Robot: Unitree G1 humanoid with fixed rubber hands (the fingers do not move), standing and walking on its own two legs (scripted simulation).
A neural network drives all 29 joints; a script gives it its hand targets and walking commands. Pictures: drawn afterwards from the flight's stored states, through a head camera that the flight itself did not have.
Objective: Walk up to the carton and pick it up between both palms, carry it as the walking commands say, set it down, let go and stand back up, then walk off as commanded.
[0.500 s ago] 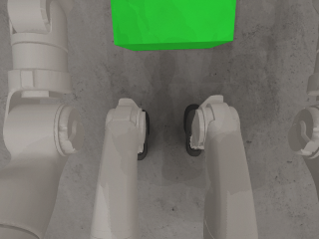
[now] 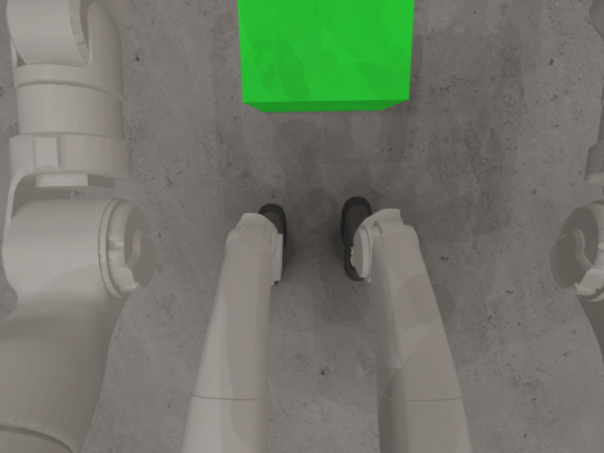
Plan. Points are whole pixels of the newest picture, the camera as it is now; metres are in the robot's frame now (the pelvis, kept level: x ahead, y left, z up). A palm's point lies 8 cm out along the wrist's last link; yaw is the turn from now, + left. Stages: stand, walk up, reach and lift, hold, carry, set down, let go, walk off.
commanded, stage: set down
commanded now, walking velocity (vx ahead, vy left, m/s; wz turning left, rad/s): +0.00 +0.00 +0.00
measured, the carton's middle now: (323, 62) +0.53 -0.02 -0.49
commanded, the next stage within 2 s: let go in 0.12 s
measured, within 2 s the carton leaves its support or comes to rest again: neither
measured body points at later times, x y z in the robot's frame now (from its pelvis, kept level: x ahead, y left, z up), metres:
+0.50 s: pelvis +0.09 +0.01 +0.07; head +0.33 +0.01 +0.46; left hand +0.51 +0.25 -0.03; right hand +0.48 -0.25 -0.03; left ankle +0.10 +0.12 -0.59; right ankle +0.12 -0.10 -0.59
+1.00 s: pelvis +0.10 +0.03 +0.13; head +0.14 +0.04 +0.58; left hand +0.30 +0.29 +0.06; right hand +0.28 -0.22 +0.06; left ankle +0.10 +0.12 -0.59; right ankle +0.12 -0.09 -0.59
